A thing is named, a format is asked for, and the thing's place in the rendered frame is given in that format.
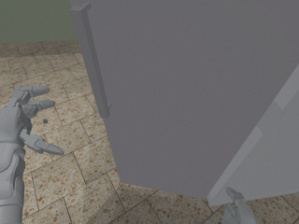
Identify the right robot hand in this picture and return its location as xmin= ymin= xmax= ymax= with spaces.
xmin=221 ymin=187 xmax=258 ymax=224

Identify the left robot hand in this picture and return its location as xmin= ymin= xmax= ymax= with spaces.
xmin=0 ymin=85 xmax=64 ymax=156

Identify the left robot forearm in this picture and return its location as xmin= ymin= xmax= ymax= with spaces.
xmin=0 ymin=142 xmax=26 ymax=224

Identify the fridge door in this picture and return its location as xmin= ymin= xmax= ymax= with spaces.
xmin=70 ymin=0 xmax=299 ymax=200

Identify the handle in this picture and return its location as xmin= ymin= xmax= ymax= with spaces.
xmin=69 ymin=3 xmax=111 ymax=119

